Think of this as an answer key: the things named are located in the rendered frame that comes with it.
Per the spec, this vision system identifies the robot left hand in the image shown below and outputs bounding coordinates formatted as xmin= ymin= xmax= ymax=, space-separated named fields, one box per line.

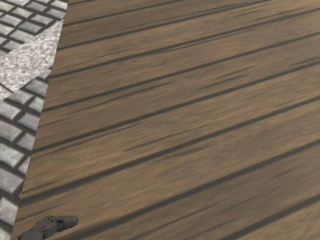
xmin=18 ymin=215 xmax=79 ymax=240

